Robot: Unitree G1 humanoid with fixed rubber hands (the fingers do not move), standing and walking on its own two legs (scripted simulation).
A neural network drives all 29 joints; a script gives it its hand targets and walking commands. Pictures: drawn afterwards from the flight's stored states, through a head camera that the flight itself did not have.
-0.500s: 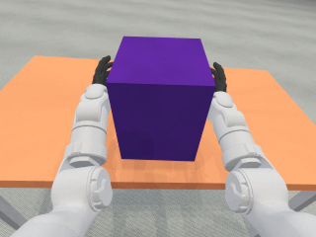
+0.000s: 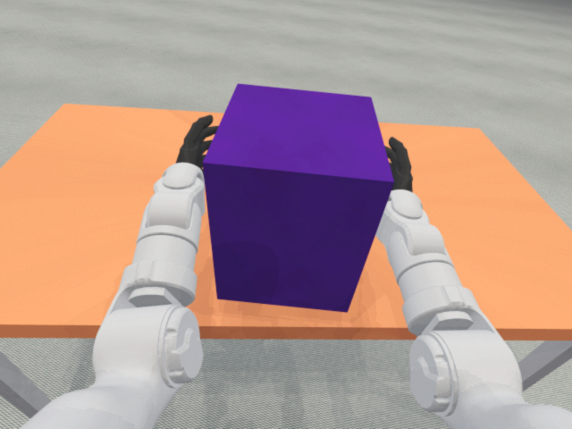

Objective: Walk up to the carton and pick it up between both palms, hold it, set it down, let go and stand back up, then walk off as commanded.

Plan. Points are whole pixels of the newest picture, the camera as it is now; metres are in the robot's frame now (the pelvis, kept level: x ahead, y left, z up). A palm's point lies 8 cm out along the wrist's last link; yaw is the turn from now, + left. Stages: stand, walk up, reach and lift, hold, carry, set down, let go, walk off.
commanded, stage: set down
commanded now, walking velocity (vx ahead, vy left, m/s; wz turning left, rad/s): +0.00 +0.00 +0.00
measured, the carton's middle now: (293, 199) +0.40 -0.04 +0.14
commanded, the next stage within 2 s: none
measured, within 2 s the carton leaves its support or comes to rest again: neither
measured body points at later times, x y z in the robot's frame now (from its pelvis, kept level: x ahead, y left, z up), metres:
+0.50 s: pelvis +0.03 +0.00 +0.00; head +0.03 +0.04 +0.45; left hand +0.49 +0.10 +0.14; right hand +0.43 -0.19 +0.14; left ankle +0.01 +0.12 -0.75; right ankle +0.01 -0.16 -0.75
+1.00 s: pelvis +0.04 +0.02 +0.00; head +0.04 +0.06 +0.45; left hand +0.49 +0.11 +0.13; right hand +0.41 -0.17 +0.11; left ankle +0.01 +0.12 -0.75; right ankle +0.01 -0.16 -0.74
